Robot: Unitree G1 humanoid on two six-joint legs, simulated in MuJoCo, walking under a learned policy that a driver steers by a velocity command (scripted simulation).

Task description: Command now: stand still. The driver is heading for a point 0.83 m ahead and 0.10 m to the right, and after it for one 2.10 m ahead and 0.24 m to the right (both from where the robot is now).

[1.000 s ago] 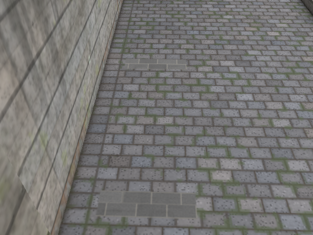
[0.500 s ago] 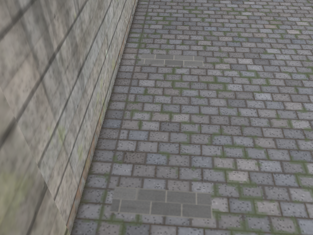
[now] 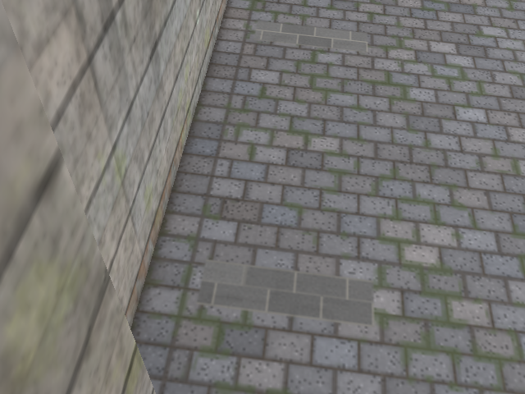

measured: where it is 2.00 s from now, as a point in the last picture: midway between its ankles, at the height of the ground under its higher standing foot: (268, 368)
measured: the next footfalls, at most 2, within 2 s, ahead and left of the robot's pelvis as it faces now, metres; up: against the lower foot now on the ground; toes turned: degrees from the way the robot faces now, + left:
left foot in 0.06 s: +0.13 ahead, +0.12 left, -0.20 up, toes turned -3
right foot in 0.46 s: +0.10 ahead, -0.12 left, -0.21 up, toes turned +2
